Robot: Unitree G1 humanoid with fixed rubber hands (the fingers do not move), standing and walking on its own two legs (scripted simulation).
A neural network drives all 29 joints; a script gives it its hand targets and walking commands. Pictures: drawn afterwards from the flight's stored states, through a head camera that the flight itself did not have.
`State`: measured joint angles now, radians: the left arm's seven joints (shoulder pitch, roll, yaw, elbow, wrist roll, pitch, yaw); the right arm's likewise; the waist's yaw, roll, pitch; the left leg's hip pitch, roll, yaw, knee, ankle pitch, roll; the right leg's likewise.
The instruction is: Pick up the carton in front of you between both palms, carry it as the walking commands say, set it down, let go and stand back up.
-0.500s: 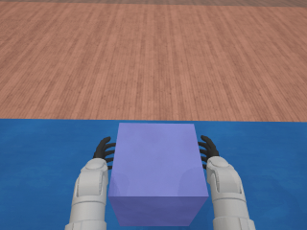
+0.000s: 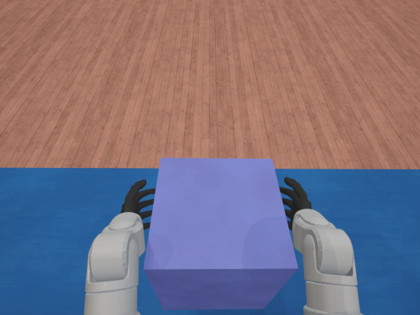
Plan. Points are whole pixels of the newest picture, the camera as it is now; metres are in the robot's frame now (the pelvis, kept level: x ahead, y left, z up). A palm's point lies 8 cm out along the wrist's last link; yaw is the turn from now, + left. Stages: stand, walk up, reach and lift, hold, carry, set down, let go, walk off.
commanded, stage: carry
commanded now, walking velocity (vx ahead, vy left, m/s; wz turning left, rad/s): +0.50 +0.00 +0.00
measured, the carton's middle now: (215, 237) +0.28 +0.00 +0.01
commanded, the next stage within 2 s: none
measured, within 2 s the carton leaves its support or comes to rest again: neither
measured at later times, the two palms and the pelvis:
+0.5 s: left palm (168, 126) +0.57 +0.12 +0.06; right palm (281, 129) +0.56 -0.18 +0.06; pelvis +0.30 -0.02 -0.03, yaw -1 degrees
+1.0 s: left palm (174, 69) +0.91 +0.13 +0.06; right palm (258, 69) +0.90 -0.17 +0.07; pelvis +0.64 -0.01 -0.03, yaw -3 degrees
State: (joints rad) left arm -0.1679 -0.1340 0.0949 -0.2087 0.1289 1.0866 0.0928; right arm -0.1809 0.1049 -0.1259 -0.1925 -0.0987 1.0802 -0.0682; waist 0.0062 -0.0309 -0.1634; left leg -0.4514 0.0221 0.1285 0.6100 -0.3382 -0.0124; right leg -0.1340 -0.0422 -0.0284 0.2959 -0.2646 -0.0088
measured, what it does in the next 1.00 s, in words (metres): walks ahead: left foot, then right foot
